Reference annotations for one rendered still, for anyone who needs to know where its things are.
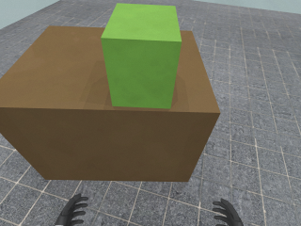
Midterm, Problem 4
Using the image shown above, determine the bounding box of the right robot hand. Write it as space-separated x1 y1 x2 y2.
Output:
212 198 244 226

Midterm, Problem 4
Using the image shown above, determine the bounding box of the left robot hand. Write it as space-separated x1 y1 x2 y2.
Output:
54 193 88 226

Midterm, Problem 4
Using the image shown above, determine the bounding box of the pedestal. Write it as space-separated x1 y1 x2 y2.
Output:
0 25 221 183

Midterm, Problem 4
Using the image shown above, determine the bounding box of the carton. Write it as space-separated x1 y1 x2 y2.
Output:
101 3 182 109

